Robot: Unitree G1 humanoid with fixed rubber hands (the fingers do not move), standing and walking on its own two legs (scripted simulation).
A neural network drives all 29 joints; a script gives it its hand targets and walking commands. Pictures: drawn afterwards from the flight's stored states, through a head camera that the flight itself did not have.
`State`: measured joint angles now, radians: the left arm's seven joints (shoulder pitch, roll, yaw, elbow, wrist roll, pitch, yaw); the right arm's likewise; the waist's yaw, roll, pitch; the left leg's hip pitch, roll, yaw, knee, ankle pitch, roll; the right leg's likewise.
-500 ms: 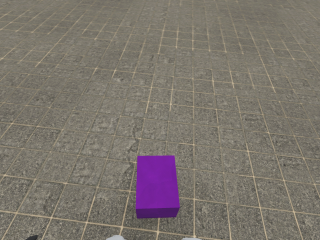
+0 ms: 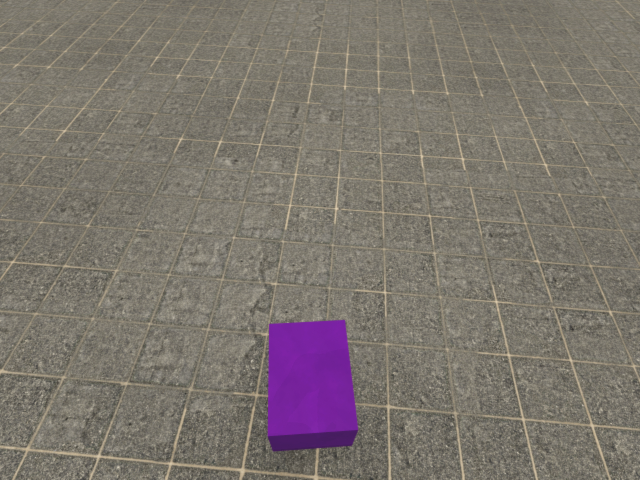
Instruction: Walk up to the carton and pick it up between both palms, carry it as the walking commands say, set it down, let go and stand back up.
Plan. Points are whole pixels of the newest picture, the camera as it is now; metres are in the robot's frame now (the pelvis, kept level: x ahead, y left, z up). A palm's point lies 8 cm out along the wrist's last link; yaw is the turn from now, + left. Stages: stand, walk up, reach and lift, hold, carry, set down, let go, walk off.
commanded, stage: walk up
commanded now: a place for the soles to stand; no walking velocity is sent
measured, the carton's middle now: (309, 383) +0.46 +0.02 -0.66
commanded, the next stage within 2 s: none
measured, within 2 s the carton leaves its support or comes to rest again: neither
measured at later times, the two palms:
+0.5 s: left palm out of the picture +0.11 +0.29 -0.09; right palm out of the picture +0.11 -0.32 -0.10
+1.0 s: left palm out of the picture +0.07 +0.30 -0.10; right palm out of the picture +0.09 -0.34 -0.09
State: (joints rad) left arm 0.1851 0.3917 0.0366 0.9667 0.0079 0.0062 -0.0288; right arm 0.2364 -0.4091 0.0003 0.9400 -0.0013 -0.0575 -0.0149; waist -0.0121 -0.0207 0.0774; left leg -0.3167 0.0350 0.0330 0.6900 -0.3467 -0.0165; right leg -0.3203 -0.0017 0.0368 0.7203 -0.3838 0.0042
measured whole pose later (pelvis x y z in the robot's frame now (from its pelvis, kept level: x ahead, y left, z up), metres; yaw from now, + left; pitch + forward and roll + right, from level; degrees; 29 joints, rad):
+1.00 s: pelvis -0.01 -0.02 +0.01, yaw +4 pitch -2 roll +0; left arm 0.04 0.39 0.05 1.03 0.02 0.05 -0.03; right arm 0.09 -0.42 -0.01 1.04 0.00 -0.01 -0.03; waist -0.01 0.01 0.14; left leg -0.28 0.05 -0.02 0.58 -0.26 -0.02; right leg -0.24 0.01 -0.04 0.57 -0.29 -0.02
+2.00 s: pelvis -0.02 -0.04 +0.03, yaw +5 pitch -2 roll +0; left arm 0.07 0.36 0.01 1.11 0.00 -0.02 -0.01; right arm 0.09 -0.36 0.01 1.10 0.00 -0.03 0.01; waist 0.00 0.00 0.06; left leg -0.16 0.00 -0.01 0.38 -0.19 0.00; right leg -0.10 0.01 -0.02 0.35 -0.23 -0.01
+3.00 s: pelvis -0.03 -0.03 +0.01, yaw +4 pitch +1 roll +0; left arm 0.05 0.31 0.08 0.70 0.03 0.24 -0.04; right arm 0.06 -0.32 -0.07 0.72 -0.04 0.22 0.06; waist 0.02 0.00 0.15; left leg -0.31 0.01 0.01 0.56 -0.26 0.00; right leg -0.27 0.00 0.00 0.55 -0.28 0.00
